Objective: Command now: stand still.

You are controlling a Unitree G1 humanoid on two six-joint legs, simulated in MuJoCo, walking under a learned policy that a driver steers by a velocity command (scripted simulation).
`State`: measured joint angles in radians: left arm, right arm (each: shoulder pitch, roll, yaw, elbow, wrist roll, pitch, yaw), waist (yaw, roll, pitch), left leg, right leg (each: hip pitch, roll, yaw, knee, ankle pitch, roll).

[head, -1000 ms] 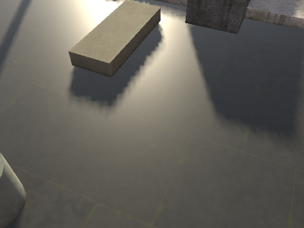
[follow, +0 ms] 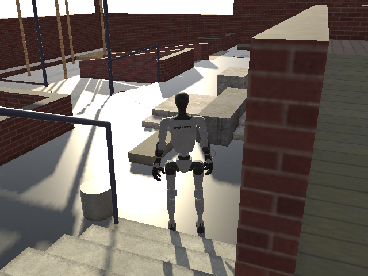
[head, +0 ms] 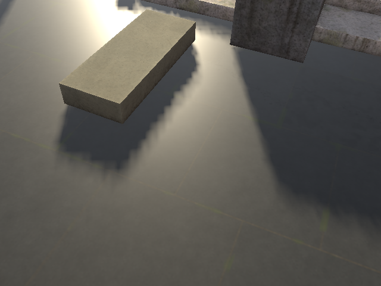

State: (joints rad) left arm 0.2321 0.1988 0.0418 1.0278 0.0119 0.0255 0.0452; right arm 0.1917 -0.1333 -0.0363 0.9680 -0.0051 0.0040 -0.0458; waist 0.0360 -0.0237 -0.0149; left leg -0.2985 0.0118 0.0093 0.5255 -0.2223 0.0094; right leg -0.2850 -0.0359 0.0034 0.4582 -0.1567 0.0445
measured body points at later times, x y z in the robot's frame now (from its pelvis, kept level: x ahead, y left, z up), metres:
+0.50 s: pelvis +0.05 +0.01 +0.00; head +0.06 +0.01 +0.45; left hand +0.08 +0.25 -0.16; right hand +0.10 -0.23 -0.15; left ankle +0.04 +0.11 -0.74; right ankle +0.05 -0.15 -0.74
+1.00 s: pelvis +0.06 +0.01 +0.00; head +0.07 +0.01 +0.45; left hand +0.06 +0.25 -0.16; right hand +0.08 -0.23 -0.15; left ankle +0.04 +0.11 -0.74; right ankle +0.05 -0.15 -0.74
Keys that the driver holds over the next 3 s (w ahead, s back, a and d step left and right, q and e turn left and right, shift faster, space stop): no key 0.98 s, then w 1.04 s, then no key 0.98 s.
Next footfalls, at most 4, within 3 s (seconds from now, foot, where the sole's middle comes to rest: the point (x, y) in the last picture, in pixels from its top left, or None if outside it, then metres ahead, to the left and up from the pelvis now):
1.30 right None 0.16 -0.16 -0.77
1.78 left None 0.55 0.05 -0.77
2.26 right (243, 223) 0.81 -0.18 -0.77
2.58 left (182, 236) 0.74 0.06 -0.77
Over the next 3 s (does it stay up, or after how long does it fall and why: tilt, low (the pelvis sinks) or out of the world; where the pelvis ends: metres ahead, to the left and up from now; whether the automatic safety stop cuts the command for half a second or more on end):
stays up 0.74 -0.06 0.00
